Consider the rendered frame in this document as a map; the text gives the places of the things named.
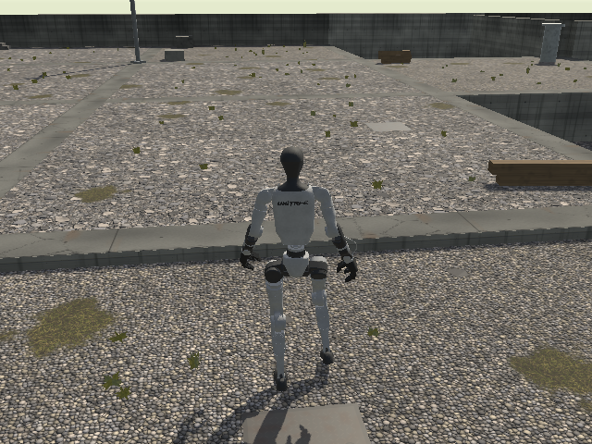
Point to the robot right upper arm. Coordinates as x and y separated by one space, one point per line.
328 211

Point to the left robot foot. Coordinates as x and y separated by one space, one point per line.
281 382

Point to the right robot forearm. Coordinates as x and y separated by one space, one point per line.
342 246

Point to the right robot foot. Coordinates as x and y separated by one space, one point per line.
327 356

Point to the robot left upper arm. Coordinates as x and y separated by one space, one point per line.
264 197

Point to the robot right hand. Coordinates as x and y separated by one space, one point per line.
351 267

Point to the robot left hand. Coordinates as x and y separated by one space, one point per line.
253 256

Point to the left robot forearm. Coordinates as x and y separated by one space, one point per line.
249 243

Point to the robot foot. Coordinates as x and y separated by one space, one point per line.
327 356
281 382

